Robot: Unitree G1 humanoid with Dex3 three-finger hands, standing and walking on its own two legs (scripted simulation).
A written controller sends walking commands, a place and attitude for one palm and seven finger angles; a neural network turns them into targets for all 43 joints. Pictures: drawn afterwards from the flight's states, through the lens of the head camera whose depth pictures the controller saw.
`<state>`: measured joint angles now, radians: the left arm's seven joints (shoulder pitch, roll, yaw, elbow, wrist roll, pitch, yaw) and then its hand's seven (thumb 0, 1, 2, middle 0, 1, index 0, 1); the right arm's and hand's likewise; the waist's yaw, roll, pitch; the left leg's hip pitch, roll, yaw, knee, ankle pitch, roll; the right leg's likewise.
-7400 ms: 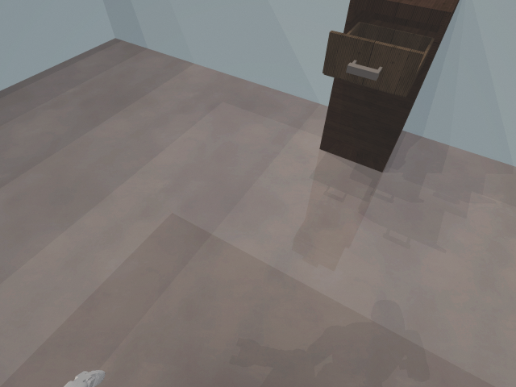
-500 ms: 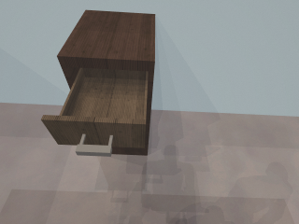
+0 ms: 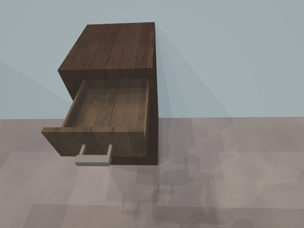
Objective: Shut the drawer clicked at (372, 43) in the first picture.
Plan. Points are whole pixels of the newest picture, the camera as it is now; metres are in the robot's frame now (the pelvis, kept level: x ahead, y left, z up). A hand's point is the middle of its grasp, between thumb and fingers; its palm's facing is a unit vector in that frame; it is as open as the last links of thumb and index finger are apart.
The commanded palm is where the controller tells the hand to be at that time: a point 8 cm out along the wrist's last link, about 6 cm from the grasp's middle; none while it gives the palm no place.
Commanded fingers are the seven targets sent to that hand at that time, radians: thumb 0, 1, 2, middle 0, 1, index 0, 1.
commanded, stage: look again from close up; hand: left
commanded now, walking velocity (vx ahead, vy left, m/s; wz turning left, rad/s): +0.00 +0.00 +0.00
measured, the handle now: (95, 154) +0.36 +0.22 -0.07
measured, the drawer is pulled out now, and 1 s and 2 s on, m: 0.27 0.27 0.27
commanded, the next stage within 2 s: shuffle to correct the standing spot in 0.04 s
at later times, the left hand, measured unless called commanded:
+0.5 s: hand out of the picture -0.02 +0.18 -0.18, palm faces +0.04 -0.98 -0.18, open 7.4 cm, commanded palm none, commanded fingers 0.00 0.90 0.90 -0.20 -0.30 -0.20 -0.30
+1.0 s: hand out of the picture +0.03 +0.20 -0.17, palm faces +0.02 -0.97 -0.26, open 7.3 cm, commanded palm none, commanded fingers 0.00 0.90 0.90 -0.20 -0.30 -0.20 -0.30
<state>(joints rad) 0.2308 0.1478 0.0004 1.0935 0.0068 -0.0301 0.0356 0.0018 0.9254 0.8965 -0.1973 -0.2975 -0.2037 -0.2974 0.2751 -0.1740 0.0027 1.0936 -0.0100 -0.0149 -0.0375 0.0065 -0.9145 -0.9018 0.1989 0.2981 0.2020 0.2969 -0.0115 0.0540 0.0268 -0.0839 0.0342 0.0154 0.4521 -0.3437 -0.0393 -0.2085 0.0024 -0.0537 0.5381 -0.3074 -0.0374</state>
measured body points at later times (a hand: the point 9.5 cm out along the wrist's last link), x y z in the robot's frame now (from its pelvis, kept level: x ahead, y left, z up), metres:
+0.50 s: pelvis +0.02 +0.01 -0.01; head +0.03 +0.01 +0.44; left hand -0.02 +0.23 -0.16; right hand -0.05 -0.20 -0.17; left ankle -0.06 +0.14 -0.74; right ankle -0.01 -0.09 -0.73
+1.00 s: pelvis +0.01 +0.01 +0.00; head +0.03 -0.01 +0.45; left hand +0.03 +0.25 -0.15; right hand +0.03 -0.22 -0.16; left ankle -0.04 +0.14 -0.73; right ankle -0.01 -0.09 -0.74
